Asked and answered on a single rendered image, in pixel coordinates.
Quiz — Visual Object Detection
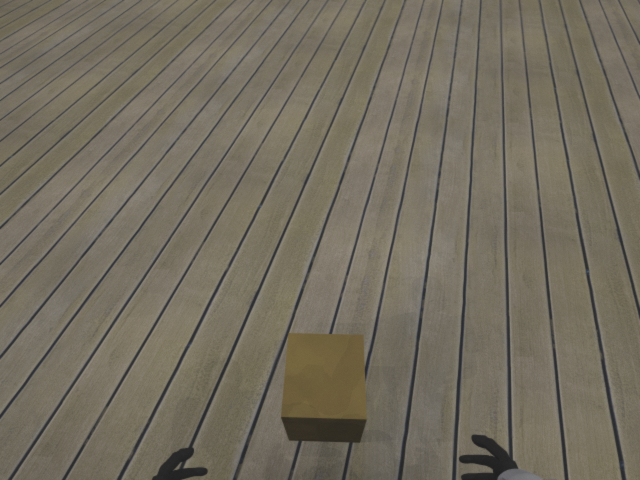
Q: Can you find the robot right hand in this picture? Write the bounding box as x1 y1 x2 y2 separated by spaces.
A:
459 435 518 480

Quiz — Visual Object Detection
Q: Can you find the robot left hand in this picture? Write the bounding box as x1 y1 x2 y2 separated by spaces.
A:
152 447 208 480

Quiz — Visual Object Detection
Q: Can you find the carton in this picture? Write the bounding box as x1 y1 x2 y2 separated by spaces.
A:
281 333 367 443

